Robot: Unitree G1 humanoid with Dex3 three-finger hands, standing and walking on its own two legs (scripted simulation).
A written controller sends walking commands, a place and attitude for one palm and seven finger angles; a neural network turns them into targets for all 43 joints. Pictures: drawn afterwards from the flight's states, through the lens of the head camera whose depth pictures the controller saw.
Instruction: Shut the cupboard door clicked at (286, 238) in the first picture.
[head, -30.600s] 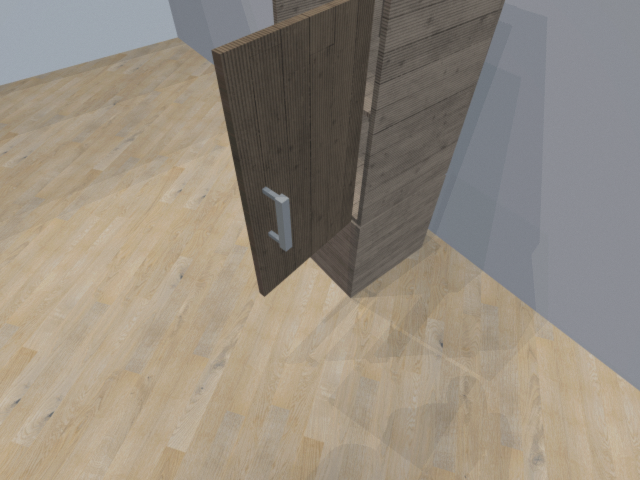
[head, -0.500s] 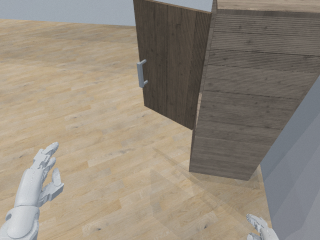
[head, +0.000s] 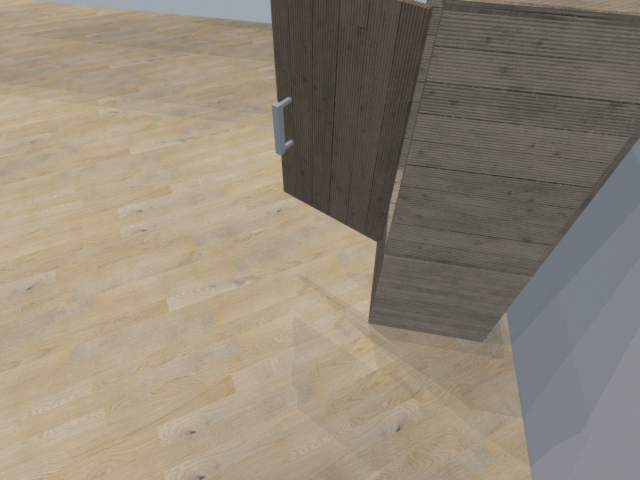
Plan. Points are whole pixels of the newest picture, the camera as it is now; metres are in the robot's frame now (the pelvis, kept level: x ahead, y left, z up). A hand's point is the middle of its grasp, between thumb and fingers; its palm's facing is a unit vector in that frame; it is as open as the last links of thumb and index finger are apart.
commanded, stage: let the arm hang, fingers relaxed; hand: left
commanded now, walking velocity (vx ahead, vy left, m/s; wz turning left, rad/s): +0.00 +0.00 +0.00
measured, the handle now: (284, 126) +0.91 +0.14 -0.09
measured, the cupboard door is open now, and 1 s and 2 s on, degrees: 64 64 64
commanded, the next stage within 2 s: look to check the result in 0.50 s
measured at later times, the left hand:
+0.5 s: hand out of the picture -0.01 +0.14 -0.18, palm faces +0.03 -0.99 -0.13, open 7.4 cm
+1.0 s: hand out of the picture -0.01 +0.15 -0.18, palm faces +0.02 -0.99 -0.17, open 7.4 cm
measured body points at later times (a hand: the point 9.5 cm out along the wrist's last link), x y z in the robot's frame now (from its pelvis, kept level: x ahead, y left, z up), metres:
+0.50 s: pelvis +0.01 +0.00 +0.00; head +0.01 +0.00 +0.45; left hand -0.01 +0.20 -0.17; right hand -0.02 -0.21 -0.16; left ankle +0.06 +0.10 -0.74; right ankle -0.04 -0.11 -0.74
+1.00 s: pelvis +0.02 -0.01 +0.00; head +0.03 -0.01 +0.45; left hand -0.01 +0.20 -0.16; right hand +0.01 -0.22 -0.16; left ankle +0.06 +0.10 -0.74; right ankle -0.04 -0.11 -0.74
